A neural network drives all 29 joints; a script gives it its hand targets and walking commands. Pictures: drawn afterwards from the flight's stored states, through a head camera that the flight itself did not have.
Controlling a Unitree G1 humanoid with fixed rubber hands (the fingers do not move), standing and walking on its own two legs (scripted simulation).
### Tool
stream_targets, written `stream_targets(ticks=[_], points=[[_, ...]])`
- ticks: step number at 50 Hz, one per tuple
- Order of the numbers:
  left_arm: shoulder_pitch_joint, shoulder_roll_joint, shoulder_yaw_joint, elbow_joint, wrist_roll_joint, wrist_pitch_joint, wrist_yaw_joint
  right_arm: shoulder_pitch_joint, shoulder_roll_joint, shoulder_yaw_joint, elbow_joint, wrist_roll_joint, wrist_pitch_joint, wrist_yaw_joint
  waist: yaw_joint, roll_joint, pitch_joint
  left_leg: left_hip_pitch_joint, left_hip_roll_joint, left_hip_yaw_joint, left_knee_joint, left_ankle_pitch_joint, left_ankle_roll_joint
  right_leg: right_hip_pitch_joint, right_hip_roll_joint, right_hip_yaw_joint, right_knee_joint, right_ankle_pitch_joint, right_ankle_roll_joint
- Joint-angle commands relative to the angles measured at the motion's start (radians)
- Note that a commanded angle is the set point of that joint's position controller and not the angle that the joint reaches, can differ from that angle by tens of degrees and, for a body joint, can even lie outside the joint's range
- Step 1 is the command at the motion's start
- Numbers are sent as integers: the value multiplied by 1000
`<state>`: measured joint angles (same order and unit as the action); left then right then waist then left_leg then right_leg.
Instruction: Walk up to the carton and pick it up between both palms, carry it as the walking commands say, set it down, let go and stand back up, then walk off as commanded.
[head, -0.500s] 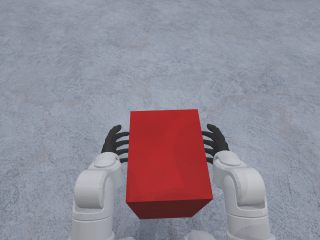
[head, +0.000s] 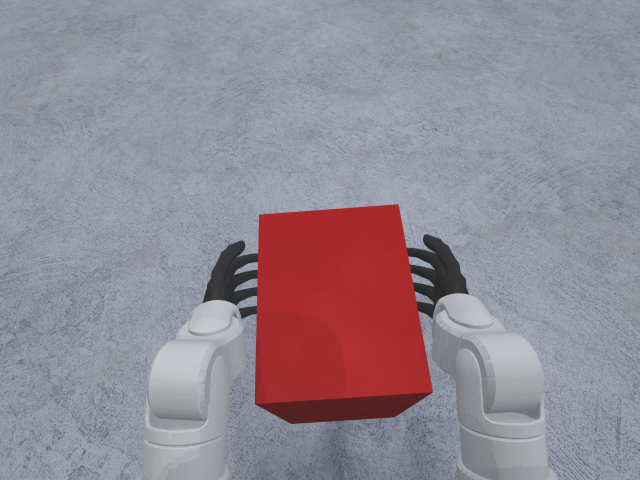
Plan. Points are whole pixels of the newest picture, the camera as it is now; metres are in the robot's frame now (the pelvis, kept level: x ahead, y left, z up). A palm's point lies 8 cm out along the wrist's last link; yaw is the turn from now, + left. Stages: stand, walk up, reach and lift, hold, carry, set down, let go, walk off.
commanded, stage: carry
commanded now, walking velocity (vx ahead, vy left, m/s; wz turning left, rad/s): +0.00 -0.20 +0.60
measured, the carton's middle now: (336, 330) +0.29 -0.01 +0.01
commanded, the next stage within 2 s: none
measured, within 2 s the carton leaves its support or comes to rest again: neither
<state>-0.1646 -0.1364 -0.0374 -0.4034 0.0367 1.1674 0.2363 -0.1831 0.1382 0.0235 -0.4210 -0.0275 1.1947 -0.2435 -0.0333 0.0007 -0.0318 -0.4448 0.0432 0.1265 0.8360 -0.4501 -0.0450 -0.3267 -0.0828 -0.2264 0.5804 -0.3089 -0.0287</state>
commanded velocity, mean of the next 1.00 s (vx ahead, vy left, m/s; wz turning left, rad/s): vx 0.00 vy -0.13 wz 0.38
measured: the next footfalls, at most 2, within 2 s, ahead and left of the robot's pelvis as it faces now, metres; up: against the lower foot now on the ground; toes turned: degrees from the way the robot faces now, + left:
left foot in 0.04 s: +0.02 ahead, +0.09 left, +0.00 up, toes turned +10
right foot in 0.42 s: +0.02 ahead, -0.24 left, +0.00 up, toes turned +11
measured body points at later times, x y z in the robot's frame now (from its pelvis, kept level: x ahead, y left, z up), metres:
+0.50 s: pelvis -0.07 -0.12 +0.00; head -0.03 -0.13 +0.45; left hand +0.18 +0.07 +0.08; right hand +0.24 -0.17 +0.07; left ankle -0.07 +0.03 -0.67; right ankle -0.02 -0.24 -0.73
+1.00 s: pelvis -0.12 -0.21 +0.01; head -0.10 -0.17 +0.46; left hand +0.06 +0.06 +0.08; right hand +0.19 -0.15 +0.09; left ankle -0.14 -0.09 -0.73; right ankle -0.03 -0.34 -0.68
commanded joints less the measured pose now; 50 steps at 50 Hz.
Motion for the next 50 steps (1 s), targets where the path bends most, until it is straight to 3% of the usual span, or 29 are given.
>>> stream_targets(ticks=[1,2,3,4,5,7,9,14,18,19,20,21,22,23,24,25,27,28,32,34,35,36,37,38,39,41,42,44,50], points=[[-236,-940,-411,-70,-228,-10,-127,-277,918,461,-59,252,-14,164,34,-132,-319,62,-5,4,-306,106,29,304,-210,135,15,582,-85],[-251,-932,-414,-61,-234,-7,-123,-263,917,443,-34,243,-11,167,11,-51,-296,225,71,-87,-473,278,47,135,-187,101,101,421,-16],[-261,-929,-421,-59,-234,-2,-120,-247,909,420,-7,231,-10,169,8,129,-277,440,260,-330,-456,559,91,-168,-134,78,222,104,50],[-339,-946,-471,-116,-256,5,-128,-209,908,390,26,214,-23,169,9,421,-252,499,471,-664,-440,909,244,-402,-14,88,421,-318,107],[-373,-970,-478,-98,-251,-1,-132,-261,941,401,-1,226,-29,174,18,243,-246,444,437,-619,-434,957,275,-399,-32,226,603,-292,101],[-411,-1055,-514,-98,-298,-17,-150,-320,984,411,-56,227,-55,181,14,64,-238,378,332,-409,-417,775,199,-379,-37,305,626,-163,87],[-396,-1100,-537,-106,-315,-35,-157,-316,1010,418,-94,230,-79,185,15,108,-274,367,255,-302,-400,795,154,-333,7,256,566,-80,86],[-340,-1044,-529,-141,-304,-53,-144,-266,952,423,-141,231,-90,178,17,198,-335,330,237,-320,-398,748,138,-217,52,217,362,-96,88],[-294,-997,-504,-126,-287,-35,-136,-247,912,432,-146,224,-71,172,7,269,-350,231,204,-334,-399,584,110,-35,87,170,101,-109,74],[-285,-990,-491,-120,-282,-29,-136,-246,907,438,-141,225,-65,169,6,274,-356,194,193,-328,-385,527,96,38,87,148,-18,-93,64],[-278,-992,-476,-107,-276,-24,-136,-247,907,446,-133,228,-58,167,14,237,-365,100,166,-286,-334,435,64,186,74,133,-180,-26,42],[-260,-985,-455,-87,-266,-18,-137,-247,904,452,-127,227,-51,164,19,97,-349,-57,75,-206,-220,291,25,324,-23,226,-298,-69,-7],[-255,-961,-433,-66,-250,-15,-145,-247,891,461,-123,222,-38,163,28,-272,-345,-293,-56,-68,82,-65,-29,387,-335,555,-374,-1,-121],[-260,-965,-427,-71,-251,-24,-146,-322,903,492,-150,243,-32,170,35,-362,-297,-334,-14,-24,360,-202,-32,244,-445,577,-329,208,-214],[-273,-988,-415,-89,-249,-29,-148,-356,945,511,-139,264,-36,177,28,-219,-263,-248,20,-83,475,-120,-15,173,-334,416,-302,307,-184],[-288,-1013,-402,-90,-241,-40,-152,-400,981,532,-148,285,-45,186,22,-174,-249,-182,34,-91,493,-31,-5,123,-252,280,-279,282,-130],[-316,-1024,-393,-122,-237,-58,-154,-435,1014,557,-168,318,-59,192,14,-188,-246,-161,40,-48,365,19,-8,193,-163,146,-220,289,-69],[-310,-1022,-390,-131,-234,-60,-150,-429,1017,557,-166,324,-60,189,18,-195,-257,-134,22,-14,282,6,-9,212,-152,125,-207,301,-68],[-248,-966,-379,-98,-210,-36,-131,-357,965,517,-112,302,-35,172,37,-199,-302,-30,-14,16,9,-25,24,257,-220,156,-148,426,-110],[-232,-947,-380,-69,-209,-20,-121,-320,927,481,-70,282,-16,168,43,-184,-318,20,-24,20,-138,-29,44,283,-244,179,-105,514,-112],[-238,-934,-383,-58,-212,-14,-118,-297,914,459,-43,271,-9,167,36,-148,-324,76,-22,8,-264,30,54,265,-247,181,-67,524,-93],[-245,-920,-385,-46,-219,-8,-115,-282,907,437,-16,255,-3,167,24,-69,-305,180,20,-28,-470,203,61,180,-225,146,-4,443,-37],[-267,-915,-396,-43,-223,-4,-114,-260,910,413,14,239,-2,168,16,28,-277,356,134,-171,-494,297,79,-40,-194,140,67,273,26],[-324,-938,-436,-96,-250,5,-120,-232,900,380,35,213,-13,167,9,342,-272,442,406,-507,-455,661,192,-288,-77,65,222,-100,101],[-381,-960,-452,-95,-254,4,-126,-257,929,385,31,216,-20,171,9,310,-245,456,450,-552,-456,908,269,-380,-50,127,391,-285,115],[-423,-1030,-492,-89,-299,-6,-145,-300,965,376,-11,213,-41,174,18,121,-250,388,355,-368,-442,837,225,-332,-49,221,490,-192,99],[-427,-1063,-517,-95,-321,-13,-153,-300,980,377,-30,207,-55,175,19,105,-251,373,294,-275,-424,848,198,-315,-32,221,490,-129,92],[-419,-1078,-533,-110,-337,-28,-158,-298,990,379,-63,209,-75,174,26,147,-298,388,234,-185,-406,866,172,-269,3,191,460,-87,98],[-348,-1008,-502,-115,-318,-20,-148,-253,928,384,-90,200,-70,161,17,190,-352,349,224,-183,-410,770,180,-124,45,151,205,-96,88]])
